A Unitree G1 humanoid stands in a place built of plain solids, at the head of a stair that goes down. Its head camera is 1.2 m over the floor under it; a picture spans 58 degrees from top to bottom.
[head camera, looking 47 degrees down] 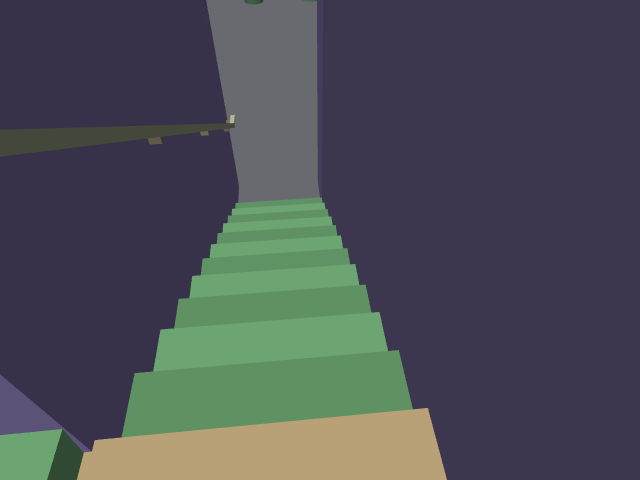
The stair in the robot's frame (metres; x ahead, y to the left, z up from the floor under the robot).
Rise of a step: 0.17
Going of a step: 0.27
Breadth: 0.90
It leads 5 degrees to the left of straight ahead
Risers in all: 12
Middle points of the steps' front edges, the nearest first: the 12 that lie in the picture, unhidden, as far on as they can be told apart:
0.44 0.15 0.00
0.71 0.17 -0.17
0.97 0.20 -0.33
1.24 0.22 -0.50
1.51 0.25 -0.66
1.78 0.28 -0.83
2.05 0.30 -1.00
2.32 0.33 -1.16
2.59 0.35 -1.33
2.86 0.38 -1.50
3.13 0.40 -1.66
3.39 0.43 -1.83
